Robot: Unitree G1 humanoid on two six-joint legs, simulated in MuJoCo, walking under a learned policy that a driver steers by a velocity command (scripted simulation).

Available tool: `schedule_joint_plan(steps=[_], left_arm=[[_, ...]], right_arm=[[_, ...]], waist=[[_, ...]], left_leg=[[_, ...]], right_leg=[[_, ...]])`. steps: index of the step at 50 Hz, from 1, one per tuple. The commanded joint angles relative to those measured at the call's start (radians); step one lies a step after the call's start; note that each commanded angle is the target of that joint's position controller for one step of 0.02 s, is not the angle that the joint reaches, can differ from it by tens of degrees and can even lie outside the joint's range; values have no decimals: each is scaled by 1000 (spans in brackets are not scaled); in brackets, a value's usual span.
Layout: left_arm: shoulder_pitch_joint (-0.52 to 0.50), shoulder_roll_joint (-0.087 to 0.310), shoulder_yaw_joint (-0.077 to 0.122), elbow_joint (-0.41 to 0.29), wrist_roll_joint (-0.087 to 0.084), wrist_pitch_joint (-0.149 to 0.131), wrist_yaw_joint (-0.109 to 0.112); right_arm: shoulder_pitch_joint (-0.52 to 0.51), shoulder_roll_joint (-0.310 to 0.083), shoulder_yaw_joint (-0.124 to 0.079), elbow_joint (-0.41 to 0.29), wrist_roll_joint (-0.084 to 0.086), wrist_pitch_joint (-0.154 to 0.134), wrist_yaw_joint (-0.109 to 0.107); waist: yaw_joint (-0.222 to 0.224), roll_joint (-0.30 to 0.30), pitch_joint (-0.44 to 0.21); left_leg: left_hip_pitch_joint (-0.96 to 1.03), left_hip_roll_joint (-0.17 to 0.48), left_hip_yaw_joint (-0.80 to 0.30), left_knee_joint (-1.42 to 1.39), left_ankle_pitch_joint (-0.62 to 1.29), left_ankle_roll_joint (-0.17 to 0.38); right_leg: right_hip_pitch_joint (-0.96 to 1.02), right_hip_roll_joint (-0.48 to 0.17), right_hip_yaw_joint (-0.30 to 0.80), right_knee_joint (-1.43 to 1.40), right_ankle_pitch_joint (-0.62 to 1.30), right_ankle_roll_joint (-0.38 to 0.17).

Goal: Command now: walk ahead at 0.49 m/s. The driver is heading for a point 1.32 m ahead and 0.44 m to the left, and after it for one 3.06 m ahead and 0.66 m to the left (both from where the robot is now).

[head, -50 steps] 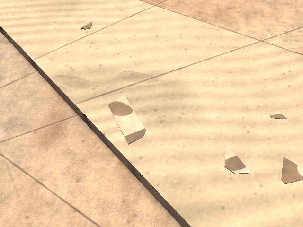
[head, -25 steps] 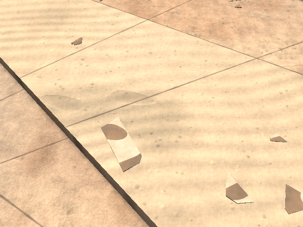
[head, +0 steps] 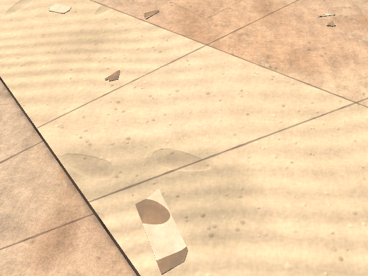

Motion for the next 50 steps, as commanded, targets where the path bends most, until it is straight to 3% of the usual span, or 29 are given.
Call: schedule_joint_plan(steps=[1, 7, 10, 12, 13, 14, 15, 16, 17, 18, 20, 23, 25, 28, 29, 31, 32, 33, 34, 35, 36, 37, 38, 40, 41, 45, 47, 48, 50], left_arm=[[1, 135, 16, -63, 0, -12, 32], [111, 166, 28, -51, -19, 12, 54], [174, 149, 23, -46, -14, 35, 51], [123, 212, 36, -49, -24, 42, 53], [59, 233, 41, -75, -15, 26, 47], [-31, 128, 13, -126, 27, -13, 31], [107, 43, -8, -110, -16, -59, 8], [-2, 96, 11, -127, -50, -86, -2], [-139, 91, 8, -190, -75, -87, -5], [-212, 29, -3, -244, 19, -61, 24], [-218, -23, -20, -293, 38, -5, 27], [-292, -20, -46, -409, 35, 47, 31], [-329, 52, -31, -446, 34, 58, 29], [-417, 30, -42, -493, 26, 59, 33], [-398, 8, -78, -494, 46, 62, -7], [-417, 51, -61, -487, 44, 62, -24], [-425, 89, -43, -489, 23, 51, -18], [-399, 115, -33, -484, 6, 36, -12], [-293, 143, -20, -459, -23, 14, 6], [-125, 197, -2, -437, -6, -8, 32], [52, 246, 17, -412, 52, -6, 37], [68, 260, 21, -358, 84, -34, 36], [-89, 206, 17, -346, 61, -53, 29], [-273, 21, -17, -335, -9, -68, 37], [-323, 23, -12, -342, -14, -70, 48], [-361, 164, 50, -344, 26, -77, 92], [-305, 217, 73, -333, 24, -68, 95], [-248, 232, 85, -304, -29, -23, 80], [-205, 232, 91, -307, -35, 26, 76]], right_arm=[[-63, -15, 6, -74, -13, -10, 4], [-196, -8, 11, -125, 14, 2, 26], [-254, -29, -5, -153, 14, -12, 48], [-19, -67, -39, -93, 25, -16, 52], [206, -141, -71, -23, 35, -5, 43], [369, -243, -86, 44, 25, 21, 25], [405, -243, -76, 51, -25, 22, 24], [382, -144, -63, 73, -41, 27, 20], [353, -81, -43, 87, -32, 30, 25], [282, -126, -50, 99, -60, 18, 26], [222, -48, -17, 93, -44, 4, 30], [133, -88, 1, 71, -44, -15, 38], [149, -115, 1, 58, -34, -26, 26], [228, -136, -20, 56, -15, -26, 2], [142, -101, 7, 13, -100, -62, 64], [222, -167, -22, -15, -74, -63, 94], [247, -196, -36, -26, -64, -61, 91], [252, -235, -58, -48, -72, -52, 86], [245, -202, -60, -67, -80, -50, 78], [382, -40, -25, -115, -93, -56, 59], [334, -47, -27, -153, -63, -48, 59], [211, -119, -54, -172, -38, -43, 69], [151, -116, -54, -176, -28, -39, 42], [151, -45, -19, -179, -83, -27, 9], [133, -28, -7, -191, -96, -21, 13], [105, -37, 3, -200, -51, -21, 88], [33, -62, 0, -231, -63, -18, 112], [-73, -37, -10, -269, 72, 35, 39], [-63, -45, -4, -309, 43, 74, 1]], waist=[[-12, -71, 76], [23, -125, 104], [28, -118, 51], [-113, -177, -68], [-205, -170, -171], [-211, 122, -217], [-159, 258, -399], [-184, 135, -287], [-176, 103, -163], [-86, -57, -58], [-12, -58, -13], [60, 38, 98], [45, 67, 111], [-5, 44, 68], [41, 39, -1], [-1, 89, -22], [-5, 91, -53], [-1, 115, -109], [32, 80, -237], [22, -223, -552], [120, -416, -597], [98, -225, -287], [25, -178, -109], [-69, -70, -98], [-104, -77, -101], [-74, -66, -102], [-24, -81, -81], [-8, -60, 36], [5, -122, -21]], left_leg=[[3, 5, 29, -271, 175, -23], [40, -60, 69, -569, 106, 6], [196, -170, 208, -653, -61, 54], [556, -209, 181, -854, 71, 103], [929, -121, 53, -860, 138, 139], [1157, 112, -279, -852, 432, 191], [1367, 309, -717, -954, 405, 421], [1299, 259, -634, -998, 291, 399], [1211, 207, -485, -996, 224, 350], [985, 120, -341, -945, 263, 266], [691, 65, -265, -938, 158, 214], [308, -12, -214, -1109, -164, 188], [245, -30, -216, -1196, -17, 232], [433, 10, -197, -1226, 297, 218], [487, 60, -226, -1153, 296, 205], [688, 111, -251, -1091, 720, 241], [795, 109, -246, -1035, 936, 233], [858, 84, -221, -937, 1153, 215], [822, 29, -193, -766, 1200, 149], [528, -147, -166, -460, 702, 41], [194, -331, -180, -54, -434, -36], [57, -248, -272, 213, -327, -24], [49, -170, -241, 207, -253, -18], [178, -62, -116, 66, -293, -29], [243, -37, -78, 31, -381, -63], [333, -66, 58, -102, -231, -92], [404, -74, 123, -237, -237, -92], [246, -84, 66, -363, -101, -76], [236, -90, 47, -490, -118, -66]], right_leg=[[-91, -246, 150, -125, 409, -124], [189, -337, 151, -122, 512, -107], [285, -294, 84, 46, 1049, -75], [222, -273, 55, 324, 1183, -36], [-29, -238, 39, 532, 962, -8], [-359, -85, -19, 946, 43, 36], [-637, 7, 141, 1345, -306, 58], [-815, -53, 175, 1542, -274, 42], [-964, -74, 108, 1699, -268, 25], [-946, -115, 58, 1685, -171, -2], [-961, -120, 55, 1810, -180, -23], [-893, -133, 22, 1499, -115, 13], [-785, -150, -8, 1295, -22, 57], [-644, -162, -8, 971, -7, 52], [-622, -174, 56, 823, -90, 32], [-637, -93, -19, 748, -76, 19], [-616, -46, -45, 639, -60, 12], [-532, -20, -68, 585, -6, -2], [-307, -53, 20, 534, 165, -68], [185, -325, 447, 421, 504, -337], [357, -592, 909, 167, 637, -523], [79, -551, 864, 112, 370, -391], [-142, -504, 623, 109, 156, -276], [-245, -398, 295, 96, 353, -171], [-279, -371, 227, 56, 399, -152], [-282, -251, -75, -29, 381, -147], [-255, -252, -141, -41, 406, -144], [-198, -274, -88, 16, 443, -135], [-78, -385, -27, 24, 490, -160]])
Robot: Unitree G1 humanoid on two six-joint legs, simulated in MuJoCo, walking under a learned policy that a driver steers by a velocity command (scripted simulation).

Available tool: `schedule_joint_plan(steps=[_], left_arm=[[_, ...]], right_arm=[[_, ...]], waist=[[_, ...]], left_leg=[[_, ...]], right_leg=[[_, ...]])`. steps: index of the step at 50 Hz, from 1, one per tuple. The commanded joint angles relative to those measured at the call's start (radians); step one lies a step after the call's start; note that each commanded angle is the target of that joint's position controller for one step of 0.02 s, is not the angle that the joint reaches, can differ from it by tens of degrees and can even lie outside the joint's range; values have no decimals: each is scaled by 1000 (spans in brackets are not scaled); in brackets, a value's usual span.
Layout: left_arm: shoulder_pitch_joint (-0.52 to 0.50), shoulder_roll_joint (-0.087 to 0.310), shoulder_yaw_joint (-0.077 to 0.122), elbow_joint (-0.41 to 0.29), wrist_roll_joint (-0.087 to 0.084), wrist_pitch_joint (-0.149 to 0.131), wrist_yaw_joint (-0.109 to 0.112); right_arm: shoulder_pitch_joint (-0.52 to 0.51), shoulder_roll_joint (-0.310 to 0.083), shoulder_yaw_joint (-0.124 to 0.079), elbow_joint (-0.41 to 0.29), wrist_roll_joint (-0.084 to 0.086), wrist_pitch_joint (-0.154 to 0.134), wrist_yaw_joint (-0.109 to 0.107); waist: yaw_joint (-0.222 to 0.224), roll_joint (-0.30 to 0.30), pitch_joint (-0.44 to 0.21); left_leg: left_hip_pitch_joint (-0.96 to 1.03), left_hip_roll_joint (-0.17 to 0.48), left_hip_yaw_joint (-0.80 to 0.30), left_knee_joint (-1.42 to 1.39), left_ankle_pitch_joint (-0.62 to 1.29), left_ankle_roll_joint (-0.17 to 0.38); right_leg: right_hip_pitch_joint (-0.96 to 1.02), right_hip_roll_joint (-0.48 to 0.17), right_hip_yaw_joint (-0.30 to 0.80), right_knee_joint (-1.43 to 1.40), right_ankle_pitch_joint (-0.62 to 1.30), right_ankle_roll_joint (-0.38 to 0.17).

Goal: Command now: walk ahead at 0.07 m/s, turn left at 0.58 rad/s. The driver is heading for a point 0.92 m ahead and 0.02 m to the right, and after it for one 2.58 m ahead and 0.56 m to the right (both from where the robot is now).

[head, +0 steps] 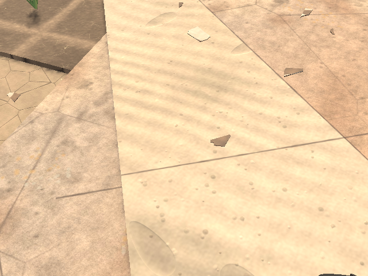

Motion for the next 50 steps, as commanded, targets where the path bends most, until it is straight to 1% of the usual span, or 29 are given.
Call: schedule_joint_plan(steps=[1, 3, 6, 7, 8, 9, 10, 11, 12, 14, 17, 20, 23, 26, 28, 29, 30, 31, 32, 34, 36, 38, 40, 43, 46, 47, 48, 49, 50], left_arm=[[-37, 163, 50, -70, -22, 59, 0], [-67, 187, 60, -86, -24, 71, 6], [-44, 153, 54, -71, -30, 76, 8], [-33, 117, 44, -77, -6, 79, 3], [-92, 95, 24, -155, 21, 73, 4], [-122, 130, 33, -151, 9, 68, -7], [-118, 145, 37, -146, -14, 74, -18], [-107, 132, 36, -128, -9, 80, -16], [-105, 133, 37, -125, 2, 87, -8], [-79, 122, 36, -114, 2, 100, -6], [-64, 81, 21, -104, -9, 108, -4], [-96, 49, 4, -105, -11, 114, -1], [-116, 53, 1, -104, -14, 114, -2], [-80, 34, -6, -83, -11, 104, -12], [-33, 51, -9, -62, 18, 94, -26], [-24, 92, -6, -67, 28, 92, -30], [-59, 105, 5, -48, 6, 90, -31], [-102, 43, -14, -67, 10, 82, -35], [-117, 17, -23, -64, 19, 74, -33], [-84, 25, -25, -46, 14, 61, -30], [-18, 86, -7, -25, -3, 65, -22], [13, 151, 15, -25, -13, 66, -16], [28, 153, 20, -18, -22, 55, -13], [15, 135, 18, -18, -33, 37, -29], [-8, 129, 13, -4, -47, 41, -43], [-23, 102, 3, -5, -40, 36, -46], [-76, 34, -19, -29, -27, 25, -53], [-68, 6, -28, -82, -34, -3, -54], [-87, 82, -9, -77, -57, -19, -55]], right_arm=[[7, -23, -7, -109, 24, 53, -35], [-7, -66, -30, -139, 8, 64, -18], [74, -106, -66, -114, -8, 67, -14], [130, -187, -96, -111, -14, 62, -28], [121, -275, -109, -154, -43, 53, -40], [148, -196, -84, -152, -54, 33, -37], [96, -170, -66, -153, -51, 17, -35], [52, -142, -59, -155, -30, 10, -36], [13, -113, -47, -158, -10, 13, -38], [-21, -91, -32, -160, -20, 17, -35], [-15, -93, -29, -150, -38, 17, -38], [-2, -101, -32, -139, -38, 30, -50], [20, -100, -29, -124, -40, 39, -54], [10, -71, -17, -107, -27, 45, -58], [58, -49, -11, -82, -23, 38, -60], [80, -43, -11, -79, -38, 30, -56], [81, -18, -9, -94, -42, 23, -54], [26, -36, -12, -90, -50, 23, -58], [-3, -44, -20, -94, -45, 25, -62], [38, -26, -19, -70, -45, 38, -68], [78, -40, -31, -45, -31, 32, -67], [71, -39, -39, -37, -14, 10, -59], [47, -40, -45, -39, -4, -12, -51], [43, -18, -39, -25, 1, -39, -36], [184, -17, -53, 47, -1, -48, -30], [282, -45, -68, 76, 2, -47, -32], [428, -111, -86, 95, 1, -51, -38], [501, -234, -107, 85, -10, -60, -30], [456, -161, -83, 83, -22, -72, -28]], waist=[[-29, -175, -54], [-37, -213, -104], [-74, -102, -119], [-84, 70, -122], [-83, 275, -113], [-118, 137, -216], [-86, 77, -197], [-62, 13, -182], [-46, 2, -168], [-15, 30, -166], [-17, 60, -153], [-45, 99, -130], [-72, 121, -102], [-52, 124, -77], [-47, 67, -82], [-80, -17, -80], [-111, -199, -54], [-87, -195, -23], [-83, -194, -2], [-78, -171, 3], [-56, -173, 52], [-33, -219, 119], [-16, -214, 163], [-12, -164, 144], [-86, -140, 65], [-131, -118, 23], [-191, 45, -25], [-173, 268, -60], [-152, 153, -6]], left_leg=[[34, -21, 4, -219, -61, 23], [108, -21, 19, -276, -8, 60], [323, -70, 25, -489, 154, 146], [471, 42, -154, -554, 406, 206], [614, 293, -566, -596, 544, 409], [632, 338, -602, -610, 603, 478], [604, 311, -491, -594, 645, 441], [570, 249, -401, -578, 611, 376], [533, 210, -348, -577, 589, 333], [429, 156, -276, -588, 620, 308], [398, 118, -228, -601, 587, 298], [370, 104, -226, -621, 408, 292], [347, 120, -274, -642, 195, 298], [327, 102, -299, -625, 47, 263], [272, 49, -268, -596, -29, 177], [219, -9, -214, -532, -66, 136], [264, -85, -102, -521, -42, 89], [345, -86, -93, -489, 18, 64], [371, -82, -94, -471, 47, 65], [400, -85, -95, -468, 1, 71], [312, -137, -31, -385, -169, 75], [184, -140, 35, -240, -141, 78], [70, -74, -8, -137, -152, 96], [59, -52, 12, -248, -182, 124], [429, -122, 88, -495, 58, 119], [570, -101, 42, -509, 67, 127], [727, 83, -223, -627, -26, 184], [844, 315, -704, -766, -183, 353], [793, 360, -775, -791, -283, 411]], right_leg=[[143, -325, 191, -114, 439, -172], [170, -362, 202, -78, 382, -145], [90, -275, 115, 88, 175, -48], [-64, -182, 43, 315, 7, 17], [-406, -12, 78, 602, -416, 93], [-454, 4, 282, 784, -457, 95], [-478, -11, 322, 841, -379, 87], [-472, -29, 342, 834, -307, 91], [-459, -40, 351, 801, -254, 103], [-347, -27, 333, 797, -179, 119], [-279, -18, 322, 674, -138, 136], [-197, -14, 303, 498, -158, 139], [-125, -7, 288, 372, -206, 127], [-20, 7, 268, 132, -125, 94], [111, -25, 302, 7, 52, 50], [151, -93, 360, 20, 186, 15], [16, -109, 391, -14, -10, -35], [-90, -93, 400, -75, -170, -35], [-126, -81, 392, -94, -225, -13], [-139, -57, 372, -112, -318, 5], [-125, -73, 415, -149, -511, -34], [-87, -205, 584, -236, -655, -124], [-38, -289, 686, -271, -593, -185], [72, -249, 604, -233, -378, -172], [-47, -156, 470, -125, -244, -142], [-110, -125, 431, -23, -168, -119], [-248, -31, 318, 307, -115, -56], [-507, 79, 279, 587, -295, -18], [-615, 23, 365, 766, -331, -28]])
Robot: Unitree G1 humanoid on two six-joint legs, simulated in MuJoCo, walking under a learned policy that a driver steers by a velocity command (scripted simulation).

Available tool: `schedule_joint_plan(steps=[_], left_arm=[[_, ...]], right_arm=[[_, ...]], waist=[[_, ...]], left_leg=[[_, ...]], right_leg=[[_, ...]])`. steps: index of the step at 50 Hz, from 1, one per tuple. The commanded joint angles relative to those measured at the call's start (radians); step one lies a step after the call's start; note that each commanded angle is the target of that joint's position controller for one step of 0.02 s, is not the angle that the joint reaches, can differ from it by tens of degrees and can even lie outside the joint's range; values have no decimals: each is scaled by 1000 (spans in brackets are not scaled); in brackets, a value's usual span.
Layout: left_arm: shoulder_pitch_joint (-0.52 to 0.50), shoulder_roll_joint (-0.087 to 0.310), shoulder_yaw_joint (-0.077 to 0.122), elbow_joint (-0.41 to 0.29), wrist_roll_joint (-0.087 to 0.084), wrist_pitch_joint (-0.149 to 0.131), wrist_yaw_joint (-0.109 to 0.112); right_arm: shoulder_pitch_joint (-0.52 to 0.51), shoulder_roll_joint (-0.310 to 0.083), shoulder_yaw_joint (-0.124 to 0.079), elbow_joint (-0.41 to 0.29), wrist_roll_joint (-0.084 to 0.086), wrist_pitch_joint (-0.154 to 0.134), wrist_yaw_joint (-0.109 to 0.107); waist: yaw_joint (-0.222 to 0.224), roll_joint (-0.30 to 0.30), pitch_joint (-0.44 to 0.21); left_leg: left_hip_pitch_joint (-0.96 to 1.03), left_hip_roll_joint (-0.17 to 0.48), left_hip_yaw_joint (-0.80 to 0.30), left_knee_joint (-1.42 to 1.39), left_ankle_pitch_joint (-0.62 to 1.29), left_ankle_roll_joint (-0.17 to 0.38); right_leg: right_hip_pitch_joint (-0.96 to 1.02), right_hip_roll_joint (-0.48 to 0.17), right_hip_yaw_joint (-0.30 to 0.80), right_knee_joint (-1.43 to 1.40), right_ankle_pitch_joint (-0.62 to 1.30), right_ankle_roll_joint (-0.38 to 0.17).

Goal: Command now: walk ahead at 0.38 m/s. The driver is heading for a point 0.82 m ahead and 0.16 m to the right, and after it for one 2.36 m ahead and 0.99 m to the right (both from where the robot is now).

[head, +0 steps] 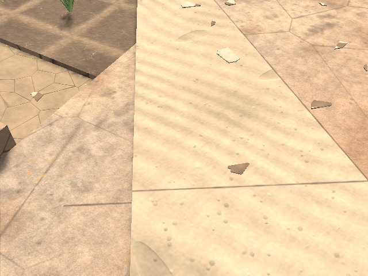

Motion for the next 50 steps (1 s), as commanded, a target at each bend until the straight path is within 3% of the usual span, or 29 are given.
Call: schedule_joint_plan(steps=[1, 3, 4, 7, 9, 12, 15, 18, 20, 21, 22, 23, 24, 25, 26, 27, 28, 30, 32, 35, 39, 45, 48, 49, 50], left_arm=[[-167, 98, 14, -145, -30, -67, -15], [-164, 86, 17, -127, 1, -68, -24], [-164, 86, 21, -123, 9, -62, -31], [-180, 48, 13, -122, 17, -45, -40], [-254, 30, 4, -152, 24, -42, -37], [-374, 7, -10, -193, 20, -50, -41], [-441, 25, -11, -222, 10, -57, -52], [-443, 58, -3, -235, 5, -66, -66], [-329, 106, 19, -208, 10, -64, -67], [-164, 150, 44, -156, 10, -59, -60], [6, 197, 63, -114, 15, -53, -49], [123, 297, 85, -98, 45, -48, -43], [135, 232, 68, -88, 32, -49, -50], [53, 172, 49, -88, 21, -49, -51], [-30, 137, 39, -102, 20, -46, -47], [-100, 120, 33, -108, 30, -48, -48], [-137, 96, 27, -111, 45, -58, -51], [-147, 85, 27, -98, 47, -72, -52], [-122, 106, 31, -76, 41, -80, -45], [-62, 134, 36, -52, 36, -74, -27], [7, 159, 35, -30, 25, -60, -15], [110, 172, 35, 17, 19, -28, -11], [95, 192, 42, 22, 15, -12, -4], [74, 205, 45, 17, 15, -10, -2], [54, 200, 42, 13, 14, -6, -2]], right_arm=[[184, -120, -20, -17, -17, -31, 0], [95, -98, -3, -29, -13, -26, 6], [86, -71, 9, -24, -15, -21, 9], [133, -78, 12, 3, -14, -15, 5], [142, -87, 14, 19, -13, -12, -4], [159, -111, 14, 38, -8, -10, -15], [178, -138, 10, 66, 5, -12, -17], [160, -153, 3, 87, 12, 1, -15], [130, -182, -5, 89, -5, 14, -12], [114, -183, -6, 88, -15, 29, -14], [114, -162, 5, 72, -21, 34, -20], [256, -29, 40, 52, -15, 20, -11], [255, -25, 49, 72, 3, -5, -9], [146, -120, 22, 42, 32, -19, -6], [54, -143, 21, 15, 35, -26, -9], [3, -142, 18, 3, 16, -27, -17], [17, -140, 10, 6, 5, -16, -23], [67, -104, 13, 28, 3, 9, -26], [32, -98, 14, 17, -6, 19, -28], [-86, -102, 15, -16, -15, 16, -31], [-218, -77, 25, -44, -10, 0, -20], [-385, -68, 38, -111, 5, -19, 19], [-362, -92, 31, -122, 5, -29, 35], [-305, -115, 21, -109, 2, -31, 35], [-180, -149, 2, -74, -1, -32, 29]], waist=[[-63, 158, 56], [-27, 87, 75], [-15, 97, 73], [-18, 111, 67], [-28, 100, 91], [-61, 129, 112], [-71, 137, 137], [-43, 146, 141], [22, 175, 64], [97, 182, -34], [162, 150, -163], [106, -123, -347], [112, -228, -446], [105, -172, -266], [80, -80, -149], [44, -9, -70], [1, -25, -50], [-32, -45, -42], [-35, -27, -3], [-3, 9, 35], [50, 13, 55], [110, 8, 100], [70, -21, 72], [32, -38, 31], [-41, -32, -44]], left_leg=[[432, 422, -702, -362, -294, 251], [357, 327, -493, -384, -92, 171], [319, 290, -406, -393, 25, 142], [277, 246, -264, -413, 245, 139], [236, 228, -206, -429, 291, 137], [181, 205, -144, -452, 283, 123], [227, 242, -137, -457, 244, 121], [329, 286, -134, -405, 310, 99], [371, 284, -117, -262, 613, 77], [355, 240, -86, -74, 758, 53], [188, 202, -63, 178, 652, 16], [-234, 44, -52, 607, 219, -63], [-365, -31, -203, 781, -264, -65], [-478, 32, -213, 856, -219, -50], [-476, 87, -170, 836, -133, -35], [-431, 133, -150, 772, -52, -29], [-357, 171, -158, 714, 0, -22], [-285, 187, -150, 666, 39, -29], [-322, 195, -141, 603, 84, -46], [-438, 201, -136, 446, 230, -73], [-445, 167, -103, 200, 393, -74], [-473, 121, -70, 12, 347, -54], [-385, 88, -56, -42, 244, -14], [-285, 60, -34, -52, 218, 4], [-91, 30, -12, -87, 241, 32]], right_leg=[[-673, -36, 73, 440, 22, -51], [-644, -84, 48, 388, 185, -45], [-603, -102, 36, 361, 236, -34], [-594, -99, -17, 321, 341, 11], [-585, -93, -32, 197, 414, 37], [-480, -60, -71, -36, 538, 51], [-424, -42, -69, -180, 557, 40], [-387, -32, -57, -265, 477, 0], [-235, 14, -84, -272, 401, -35], [-49, 52, -112, -275, 382, -58], [241, -24, -36, -221, 396, -93], [658, -297, 441, -276, 181, -258], [701, -365, 777, -509, 15, -285], [571, -330, 654, -534, -50, -225], [396, -298, 498, -545, 6, -189], [220, -264, 386, -571, 115, -175], [113, -222, 300, -593, 198, -163], [24, -184, 216, -643, 267, -179], [-5, -181, 163, -681, 322, -198], [59, -179, 124, -698, 389, -196], [139, -159, 63, -695, 427, -157], [313, -212, 60, -624, 482, -153], [373, -236, 64, -543, 653, -129], [375, -226, 52, -479, 814, -117], [338, -185, 27, -336, 956, -97]])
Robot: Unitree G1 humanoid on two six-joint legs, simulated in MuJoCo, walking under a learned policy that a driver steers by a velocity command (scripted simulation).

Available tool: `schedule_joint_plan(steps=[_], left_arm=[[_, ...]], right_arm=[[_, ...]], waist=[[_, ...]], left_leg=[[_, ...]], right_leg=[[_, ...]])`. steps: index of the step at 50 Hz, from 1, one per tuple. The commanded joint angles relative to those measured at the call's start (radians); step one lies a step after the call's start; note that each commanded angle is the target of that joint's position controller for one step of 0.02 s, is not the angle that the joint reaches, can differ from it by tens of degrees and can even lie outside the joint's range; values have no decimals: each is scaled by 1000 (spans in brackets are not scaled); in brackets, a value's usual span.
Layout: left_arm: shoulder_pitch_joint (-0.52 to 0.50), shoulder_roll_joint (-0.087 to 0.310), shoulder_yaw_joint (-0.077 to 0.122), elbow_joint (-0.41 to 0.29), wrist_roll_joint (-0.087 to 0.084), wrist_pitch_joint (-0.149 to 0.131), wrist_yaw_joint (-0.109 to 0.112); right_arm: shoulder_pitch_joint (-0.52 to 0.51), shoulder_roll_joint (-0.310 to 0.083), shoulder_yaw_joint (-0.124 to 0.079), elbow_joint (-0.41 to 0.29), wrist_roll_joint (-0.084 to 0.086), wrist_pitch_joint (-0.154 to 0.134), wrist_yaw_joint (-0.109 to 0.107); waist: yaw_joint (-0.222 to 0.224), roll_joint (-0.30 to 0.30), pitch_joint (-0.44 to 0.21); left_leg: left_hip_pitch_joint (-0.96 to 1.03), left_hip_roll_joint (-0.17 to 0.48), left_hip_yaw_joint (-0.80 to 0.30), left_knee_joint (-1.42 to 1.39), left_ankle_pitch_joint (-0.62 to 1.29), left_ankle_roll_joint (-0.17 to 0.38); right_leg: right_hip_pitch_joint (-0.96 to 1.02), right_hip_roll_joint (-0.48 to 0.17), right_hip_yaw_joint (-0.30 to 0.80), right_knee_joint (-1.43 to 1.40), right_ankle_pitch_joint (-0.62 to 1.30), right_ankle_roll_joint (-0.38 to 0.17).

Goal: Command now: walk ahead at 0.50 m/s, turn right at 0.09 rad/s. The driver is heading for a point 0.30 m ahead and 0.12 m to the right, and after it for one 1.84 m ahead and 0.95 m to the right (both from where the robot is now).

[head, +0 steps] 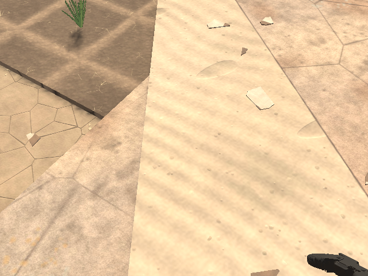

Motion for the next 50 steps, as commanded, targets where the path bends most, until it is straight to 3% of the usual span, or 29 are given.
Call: schedule_joint_plan(steps=[1, 2, 3, 4, 5, 6, 7, 9, 13, 16, 18, 21, 23, 26, 27, 28, 29, 30, 31, 32, 33, 34, 35, 39, 44, 47, 50], left_arm=[[-39, 146, 22, -57, 7, -1, 6], [46, 37, -11, -88, 23, -21, -1], [77, 39, -16, -66, 0, -44, -8], [-12, 144, 14, -81, -30, -53, -11], [-91, 145, 17, -106, -38, -54, -10], [-124, 123, 17, -112, -27, -47, -6], [-110, 116, 27, -106, -17, -31, -2], [-57, 70, 25, -91, -18, -2, -3], [-119, 51, 32, -127, -12, 20, 4], [-201, 37, 28, -159, -2, 9, -13], [-283, 18, 18, -188, 3, 5, -28], [-374, 8, 11, -238, 1, 4, -47], [-405, 13, 11, -269, -1, 5, -58], [-330, 61, 35, -282, -3, 11, -65], [-228, 97, 56, -261, -7, 13, -63], [-69, 154, 89, -220, -8, 14, -51], [62, 253, 121, -191, -7, 24, -26], [-5, 316, 124, -228, -9, 17, -26], [19, 233, 99, -238, -2, 8, -33], [-10, 177, 85, -235, 1, -1, -31], [-72, 147, 76, -241, -4, -9, -31], [-131, 110, 65, -255, -4, -12, -27], [-162, 94, 56, -271, 6, -12, -22], [-135, 139, 68, -274, 3, -17, 1], [-61, 150, 71, -259, -4, -2, 18], [-16, 149, 71, -244, -8, 6, 19], [-15, 143, 72, -242, -6, 15, 25]], right_arm=[[287, -209, -80, 10, -9, -19, -13], [420, -318, -105, 26, -33, -14, -25], [453, -251, -88, 37, -27, -6, -23], [386, -184, -67, 29, -21, -5, -25], [311, -156, -57, 19, -18, -4, -27], [246, -127, -47, 22, -19, -7, -22], [200, -96, -39, 21, -22, -17, -17], [168, -93, -41, 36, -28, -30, -11], [174, -122, -51, 74, -39, -35, -21], [180, -142, -53, 92, -35, -29, -36], [210, -164, -58, 108, -29, -24, -44], [265, -186, -66, 140, -18, -1, -49], [272, -200, -72, 152, -9, 18, -52], [241, -241, -85, 144, 1, 43, -63], [230, -251, -87, 139, 0, 54, -67], [214, -248, -84, 132, 3, 59, -72], [243, -192, -64, 108, -24, 49, -71], [299, -67, -27, 50, -30, 12, -57], [191, -158, -40, 36, 5, -33, -38], [128, -172, -43, 12, 33, -53, -29], [123, -163, -41, 16, 18, -59, -36], [120, -180, -51, 22, -8, -54, -45], [139, -183, -57, 22, -16, -40, -45], [116, -136, -48, -8, -32, -6, -46], [-63, -101, -33, -63, -20, -11, -37], [-117, -123, -39, -87, -8, -23, -23], [-95, -157, -55, -89, -6, -37, -12]], waist=[[-212, -81, -198], [-203, 128, -374], [-207, 239, -482], [-216, 137, -313], [-189, 83, -189], [-154, 36, -101], [-117, 55, -58], [-79, 75, -33], [-69, 46, 18], [-90, 38, 35], [-125, 21, 55], [-160, 5, 87], [-159, 12, 93], [-93, 71, 15], [-35, 81, -43], [49, 56, -125], [76, -98, -220], [-44, -307, -328], [35, -168, -365], [28, -119, -237], [-24, -16, -141], [-59, -10, -107], [-90, -24, -85], [-103, -35, -40], [-26, -93, -8], [-3, -106, -5], [-28, -133, -7]], left_leg=[[489, 31, -38, -5, 9, 92], [923, 315, -427, 15, -20, 216], [1021, 419, -743, -125, -153, 297], [887, 378, -612, -158, -214, 236], [727, 337, -453, -186, -185, 191], [581, 289, -348, -234, -135, 166], [487, 247, -263, -276, -111, 143], [381, 221, -166, -341, -57, 141], [370, 206, -8, -377, 73, 136], [389, 178, 90, -385, 99, 108], [424, 193, 119, -393, 96, 104], [568, 240, 138, -357, 140, 104], [645, 262, 155, -307, 226, 91], [681, 261, 196, -119, 659, 53], [665, 245, 206, 26, 764, 38], [570, 201, 226, 246, 708, 3], [291, 148, 221, 568, 274, -44], [-135, -98, 65, 915, -551, -105], [-249, -55, -127, 969, -539, -77], [-296, -9, -115, 928, -460, -51], [-252, 40, -110, 827, -383, -46], [-181, 71, -108, 739, -341, -53], [-121, 86, -110, 703, -314, -61], [-96, 73, -73, 516, -222, -117], [-29, 1, -62, 147, 71, -132], [1, -23, -80, 52, 93, -115], [47, -34, -101, -5, -7, -79]], right_leg=[[-158, -196, 74, 409, 809, -98], [-547, -50, 17, 797, 353, -33], [-741, 27, 138, 994, -183, -19], [-826, -38, 184, 1058, -141, -30], [-830, -92, 147, 1031, -47, -32], [-798, -126, 129, 972, 24, -25], [-750, -156, 134, 921, 81, -22], [-677, -165, 126, 911, 141, -10], [-775, -163, 154, 818, 301, 11], [-757, -155, 107, 618, 458, 10], [-748, -152, 59, 516, 494, 3], [-816, -148, 30, 420, 445, -17], [-829, -136, 2, 376, 369, -35], [-655, -49, -84, 359, 224, -85], [-524, -5, -104, 342, 199, -110], [-284, 34, -95, 261, 265, -148], [27, -133, 172, 259, 308, -211], [317, -358, 783, 96, 142, -422], [338, -369, 822, 6, 111, -399], [239, -336, 660, 14, 167, -355], [74, -286, 532, 13, 274, -314], [-44, -250, 448, 2, 365, -289], [-126, -225, 409, -23, 422, -284], [-261, -180, 322, -67, 529, -286], [-300, -114, 277, -41, 398, -211], [-250, -144, 343, 11, 344, -196], [-176, -176, 433, 96, 335, -176]])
